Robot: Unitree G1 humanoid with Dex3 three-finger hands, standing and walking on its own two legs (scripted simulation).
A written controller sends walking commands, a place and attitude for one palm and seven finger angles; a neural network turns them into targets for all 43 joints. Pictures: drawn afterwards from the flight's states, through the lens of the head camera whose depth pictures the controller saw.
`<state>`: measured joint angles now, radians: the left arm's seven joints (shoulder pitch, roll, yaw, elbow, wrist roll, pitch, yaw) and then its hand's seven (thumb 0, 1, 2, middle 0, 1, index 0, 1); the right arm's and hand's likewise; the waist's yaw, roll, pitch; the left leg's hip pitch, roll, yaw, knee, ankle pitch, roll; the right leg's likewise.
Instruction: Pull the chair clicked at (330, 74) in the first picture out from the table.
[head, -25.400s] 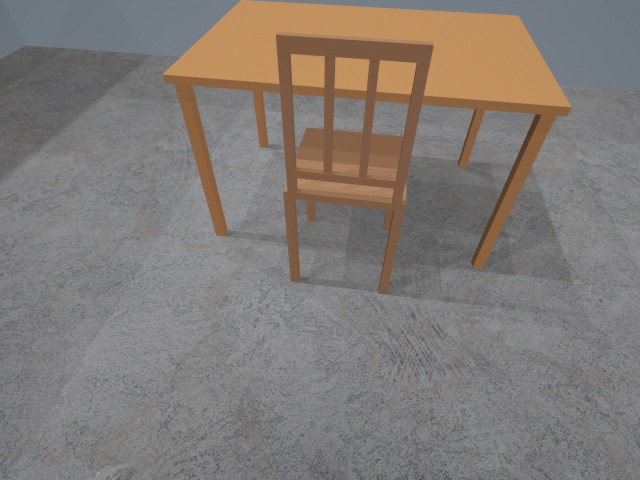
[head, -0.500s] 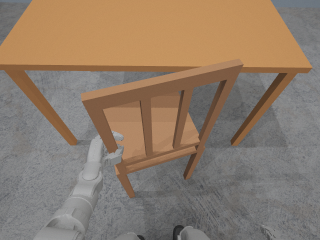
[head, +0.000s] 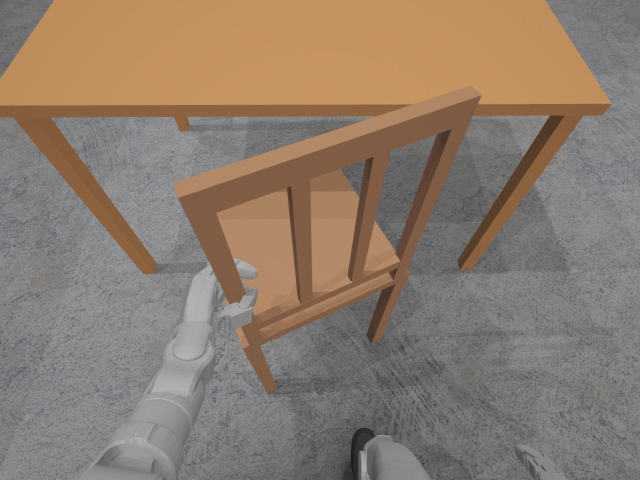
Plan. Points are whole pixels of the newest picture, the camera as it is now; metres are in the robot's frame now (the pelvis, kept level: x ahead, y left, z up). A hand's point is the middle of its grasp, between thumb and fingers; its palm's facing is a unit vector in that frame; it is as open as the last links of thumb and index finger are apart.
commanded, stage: step backward, pulling the chair out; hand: left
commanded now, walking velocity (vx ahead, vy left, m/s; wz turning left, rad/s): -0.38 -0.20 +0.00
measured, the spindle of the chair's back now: (302, 252) +0.42 +0.01 -0.04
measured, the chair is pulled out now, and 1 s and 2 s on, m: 0.15 0.26 0.41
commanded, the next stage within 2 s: none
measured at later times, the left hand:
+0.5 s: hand (243, 348) +0.29 +0.09 -0.05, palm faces -0.12 -0.98 -0.18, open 5.6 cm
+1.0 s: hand (244, 402) +0.22 +0.09 -0.05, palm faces -0.16 -0.97 -0.21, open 5.9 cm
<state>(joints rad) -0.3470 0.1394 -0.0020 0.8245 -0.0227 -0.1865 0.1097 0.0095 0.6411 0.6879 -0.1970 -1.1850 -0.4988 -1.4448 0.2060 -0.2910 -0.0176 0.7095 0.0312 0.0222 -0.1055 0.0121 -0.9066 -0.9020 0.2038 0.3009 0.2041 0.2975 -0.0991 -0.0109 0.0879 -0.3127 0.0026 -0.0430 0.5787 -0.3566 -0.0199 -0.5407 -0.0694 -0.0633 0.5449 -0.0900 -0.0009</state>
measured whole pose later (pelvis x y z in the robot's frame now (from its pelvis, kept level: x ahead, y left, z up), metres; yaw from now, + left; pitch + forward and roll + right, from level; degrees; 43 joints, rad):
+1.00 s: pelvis -0.12 +0.00 +0.00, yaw -5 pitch +2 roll +0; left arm -0.28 0.18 -0.05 0.69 0.00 -0.15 0.10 0.03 0.70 0.79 -0.12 -1.14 -0.36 -1.35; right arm 0.18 -0.22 -0.01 0.59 0.01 0.07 -0.09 0.01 -0.91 -0.90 0.20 0.30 0.20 0.30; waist -0.06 -0.02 0.14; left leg -0.37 0.06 0.03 0.59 -0.25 -0.04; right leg -0.43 -0.03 -0.03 0.60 -0.23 -0.01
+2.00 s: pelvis -0.28 +0.02 +0.00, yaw -2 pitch +1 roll +1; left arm -0.33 0.15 -0.09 0.69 0.00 -0.12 0.10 0.04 0.71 0.80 -0.07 -1.19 -0.35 -1.28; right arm 0.17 -0.24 -0.02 0.61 0.02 0.05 -0.09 0.01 -0.91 -0.90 0.20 0.30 0.20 0.30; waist -0.07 -0.01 0.18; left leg -0.33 0.08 0.02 0.56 -0.25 -0.08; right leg -0.44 -0.04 -0.03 0.63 -0.28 0.00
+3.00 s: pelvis -0.31 +0.01 +0.01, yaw -1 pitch -1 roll +0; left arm -0.27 0.12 -0.10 0.78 -0.01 -0.07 0.11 0.10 0.68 0.82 -0.10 -1.18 -0.42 -1.34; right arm 0.23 -0.23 0.01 0.67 0.03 0.04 -0.11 0.01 -0.91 -0.90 0.20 0.30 0.20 0.30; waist -0.06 0.03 0.10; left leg -0.05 0.03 0.07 0.43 -0.36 -0.01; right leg -0.30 -0.02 -0.07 0.46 -0.14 -0.02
